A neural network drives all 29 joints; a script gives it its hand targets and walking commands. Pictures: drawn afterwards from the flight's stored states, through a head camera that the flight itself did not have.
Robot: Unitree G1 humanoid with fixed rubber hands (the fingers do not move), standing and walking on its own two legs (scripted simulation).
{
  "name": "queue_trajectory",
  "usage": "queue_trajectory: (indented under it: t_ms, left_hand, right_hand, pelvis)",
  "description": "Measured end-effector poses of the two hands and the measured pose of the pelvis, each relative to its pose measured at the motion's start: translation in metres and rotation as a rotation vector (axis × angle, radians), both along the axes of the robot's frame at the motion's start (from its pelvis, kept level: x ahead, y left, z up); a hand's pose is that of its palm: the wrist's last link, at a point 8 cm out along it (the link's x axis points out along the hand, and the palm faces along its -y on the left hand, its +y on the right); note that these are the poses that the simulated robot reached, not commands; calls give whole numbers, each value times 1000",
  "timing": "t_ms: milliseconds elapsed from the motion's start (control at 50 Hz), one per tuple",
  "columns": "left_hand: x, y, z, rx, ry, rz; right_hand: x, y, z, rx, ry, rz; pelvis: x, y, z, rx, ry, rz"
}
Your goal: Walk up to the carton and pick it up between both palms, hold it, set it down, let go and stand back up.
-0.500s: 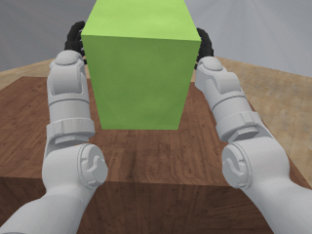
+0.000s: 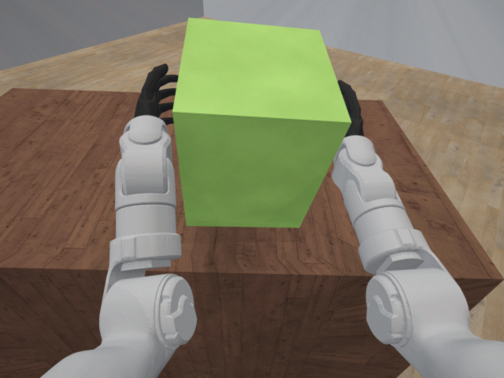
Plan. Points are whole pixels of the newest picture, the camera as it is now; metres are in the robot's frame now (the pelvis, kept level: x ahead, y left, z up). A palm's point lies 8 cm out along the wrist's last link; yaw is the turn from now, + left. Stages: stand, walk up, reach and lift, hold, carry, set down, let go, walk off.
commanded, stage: set down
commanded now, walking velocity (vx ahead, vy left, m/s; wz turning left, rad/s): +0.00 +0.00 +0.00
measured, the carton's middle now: (249, 133) +0.43 -0.03 +0.20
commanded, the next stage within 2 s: none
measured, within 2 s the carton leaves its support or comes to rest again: neither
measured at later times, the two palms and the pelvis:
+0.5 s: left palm (163, 142) +0.41 +0.11 +0.21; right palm (347, 146) +0.39 -0.18 +0.20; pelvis +0.01 -0.01 +0.00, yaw +0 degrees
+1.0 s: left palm (171, 151) +0.43 +0.10 +0.18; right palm (346, 154) +0.40 -0.19 +0.17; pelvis +0.01 -0.01 +0.00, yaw -1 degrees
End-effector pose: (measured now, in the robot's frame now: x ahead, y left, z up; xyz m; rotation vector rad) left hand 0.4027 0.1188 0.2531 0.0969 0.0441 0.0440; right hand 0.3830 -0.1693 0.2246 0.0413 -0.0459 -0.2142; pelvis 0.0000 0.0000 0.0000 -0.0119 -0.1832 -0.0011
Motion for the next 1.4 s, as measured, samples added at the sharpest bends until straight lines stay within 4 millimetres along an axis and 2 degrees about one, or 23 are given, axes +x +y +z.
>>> queue_trajectory:
  t_ms: [100, 160, 300, 460, 620, 780, 940, 1120, 1400]
  left_hand:
    - [3, 3, 5, -12, 0, 6]
    - [5, 6, 0, -11, 18, 10]
    - [9, 6, -20, -23, 42, 10]
    - [11, -6, -42, -18, 67, -5]
    - [15, -17, -47, -13, 90, -17]
    - [20, -17, -50, -32, 92, -15]
    - [23, -15, -66, -41, 122, -15]
    - [30, -24, -83, -48, 145, -28]
    - [34, -27, -100, -44, 170, -28]
  right_hand:
    - [5, 3, 8, -1, -3, 6]
    - [8, 5, 8, -6, 9, 12]
    - [11, 4, -4, -8, 26, 14]
    - [9, -7, -23, -6, 47, 0]
    - [10, -18, -32, 10, 67, -14]
    - [14, -18, -33, 7, 68, -13]
    - [18, -16, -45, 2, 98, -13]
    - [19, -25, -63, 5, 123, -31]
    - [23, -28, -76, -1, 151, -31]
  pelvis:
    - [1, -2, 1, 3, 14, -1]
    - [2, -4, 1, 4, 13, 1]
    - [5, -7, 1, 3, 18, 7]
    - [6, -8, 1, 2, 19, 4]
    - [5, -9, 2, 7, 42, -5]
    - [8, -11, 2, 10, 56, -14]
    - [11, -11, 3, 11, 66, -16]
    - [14, -9, 3, 11, 92, -28]
    - [19, -7, 3, 10, 121, -38]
